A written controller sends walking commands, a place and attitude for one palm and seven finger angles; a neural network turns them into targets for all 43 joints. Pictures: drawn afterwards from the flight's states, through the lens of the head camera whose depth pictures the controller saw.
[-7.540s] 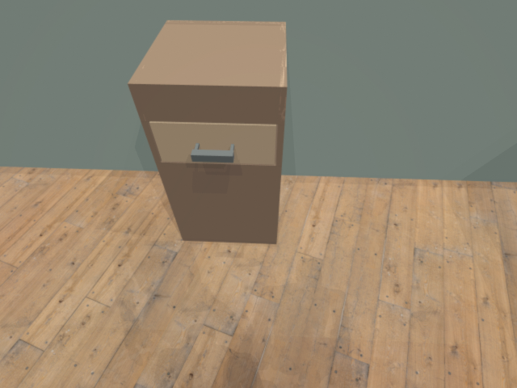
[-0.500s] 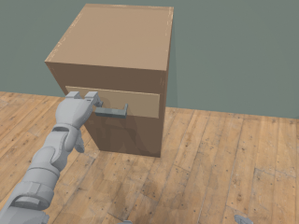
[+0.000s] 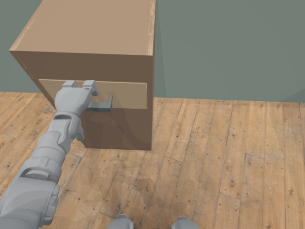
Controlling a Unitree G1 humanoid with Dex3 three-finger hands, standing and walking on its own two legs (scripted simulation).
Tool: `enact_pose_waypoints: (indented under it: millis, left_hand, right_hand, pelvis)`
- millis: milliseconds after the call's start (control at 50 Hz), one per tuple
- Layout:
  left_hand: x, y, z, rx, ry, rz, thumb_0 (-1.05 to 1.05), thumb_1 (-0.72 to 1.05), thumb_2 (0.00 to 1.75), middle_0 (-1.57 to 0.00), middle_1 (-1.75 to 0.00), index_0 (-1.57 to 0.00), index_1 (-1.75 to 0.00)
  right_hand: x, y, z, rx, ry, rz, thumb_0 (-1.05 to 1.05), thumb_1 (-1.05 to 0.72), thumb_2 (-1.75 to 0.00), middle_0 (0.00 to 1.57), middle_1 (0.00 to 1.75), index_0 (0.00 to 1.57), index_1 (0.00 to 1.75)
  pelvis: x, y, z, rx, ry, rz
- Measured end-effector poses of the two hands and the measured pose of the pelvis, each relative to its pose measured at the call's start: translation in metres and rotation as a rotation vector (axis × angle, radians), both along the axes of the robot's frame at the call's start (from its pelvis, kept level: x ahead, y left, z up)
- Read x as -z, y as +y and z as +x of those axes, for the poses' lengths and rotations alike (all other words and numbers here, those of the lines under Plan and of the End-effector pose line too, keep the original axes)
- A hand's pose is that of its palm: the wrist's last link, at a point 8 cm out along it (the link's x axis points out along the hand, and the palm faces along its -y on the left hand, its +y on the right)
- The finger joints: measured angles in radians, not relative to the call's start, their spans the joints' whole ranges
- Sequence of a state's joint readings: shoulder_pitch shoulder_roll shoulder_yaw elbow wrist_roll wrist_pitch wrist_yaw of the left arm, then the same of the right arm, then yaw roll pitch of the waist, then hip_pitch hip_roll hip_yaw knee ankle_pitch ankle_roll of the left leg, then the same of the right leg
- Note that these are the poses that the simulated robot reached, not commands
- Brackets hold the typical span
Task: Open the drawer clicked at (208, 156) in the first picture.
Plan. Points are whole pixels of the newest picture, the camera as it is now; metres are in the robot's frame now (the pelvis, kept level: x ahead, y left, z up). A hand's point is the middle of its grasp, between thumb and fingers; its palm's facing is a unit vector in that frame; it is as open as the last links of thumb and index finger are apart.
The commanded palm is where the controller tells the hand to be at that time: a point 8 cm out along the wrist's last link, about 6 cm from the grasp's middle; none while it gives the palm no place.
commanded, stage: move the hooked fingers above the handle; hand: left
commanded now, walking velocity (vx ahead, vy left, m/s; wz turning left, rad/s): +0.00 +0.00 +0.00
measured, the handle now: (95, 101) +0.57 +0.21 -0.13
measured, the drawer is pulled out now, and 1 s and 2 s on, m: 0.00 0.00 0.00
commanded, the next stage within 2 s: lower the fingers behind the handle in 1.20 s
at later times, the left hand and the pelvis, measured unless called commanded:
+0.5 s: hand (91, 103) +0.52 +0.20 -0.06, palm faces -0.07 -0.02 -1.00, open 13.8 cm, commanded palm +0.51 +0.19 -0.01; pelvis -0.02 +0.01 -0.06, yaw -2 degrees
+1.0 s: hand (90, 104) +0.52 +0.21 -0.08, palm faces -0.10 -0.03 -0.99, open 13.8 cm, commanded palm +0.53 +0.18 -0.02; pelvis -0.02 +0.01 -0.07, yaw -2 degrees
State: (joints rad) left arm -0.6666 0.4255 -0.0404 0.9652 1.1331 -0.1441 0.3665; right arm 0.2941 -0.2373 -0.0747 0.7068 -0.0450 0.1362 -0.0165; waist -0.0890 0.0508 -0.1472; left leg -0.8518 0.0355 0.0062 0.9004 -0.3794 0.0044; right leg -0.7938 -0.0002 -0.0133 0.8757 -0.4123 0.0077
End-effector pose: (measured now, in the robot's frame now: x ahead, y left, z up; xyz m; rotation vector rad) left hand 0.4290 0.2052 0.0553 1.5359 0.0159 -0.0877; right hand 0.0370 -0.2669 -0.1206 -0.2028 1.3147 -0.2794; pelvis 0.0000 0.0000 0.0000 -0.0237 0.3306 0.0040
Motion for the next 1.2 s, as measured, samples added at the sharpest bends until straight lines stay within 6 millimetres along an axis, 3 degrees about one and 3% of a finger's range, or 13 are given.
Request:
enact_pose_waypoints:
  millis: [320, 600, 800, 1200]
  left_hand:
    - [0.041, -0.001, 0.045, -0.011, 0.029, 0.022, 0.0, -0.49, 0.3, -0.32, -1.2, -0.32, -1.2]
    - [0.073, -0.003, 0.08, -0.046, 0.007, 0.023, 0.0, -0.49, 0.3, -0.32, -1.2, -0.32, -1.2]
    - [0.073, 0.003, 0.08, -0.046, 0.029, 0.018, 0.0, -0.49, 0.3, -0.32, -1.2, -0.33, -1.21]
    - [0.078, 0.002, 0.08, -0.027, 0.008, 0.005, 0.0, -0.49, 0.3, -0.32, -1.2, -0.33, -1.2]
  right_hand:
    - [0.023, -0.001, -0.052, 0.034, 0.107, -0.05, 0.01, -0.9, -0.89, 0.2, 0.3, 0.21, 0.3]
    - [0.047, 0.014, -0.09, 0.082, 0.197, -0.039, 0.01, -0.9, -0.89, 0.2, 0.3, 0.21, 0.3]
    - [0.05, 0.023, -0.086, 0.075, 0.186, -0.024, 0.01, -0.9, -0.89, 0.2, 0.3, 0.21, 0.3]
    - [0.047, 0.016, -0.073, 0.049, 0.177, -0.052, 0.0, -0.9, -0.89, 0.2, 0.3, 0.21, 0.3]
  pelvis:
    - [0.035, 0.003, -0.012, 0.001, 0.122, -0.02]
    - [0.065, 0.009, -0.021, 0.018, 0.206, -0.04]
    - [0.066, 0.011, -0.024, 0.015, 0.206, -0.047]
    - [0.066, 0.011, -0.019, 0.007, 0.212, -0.055]
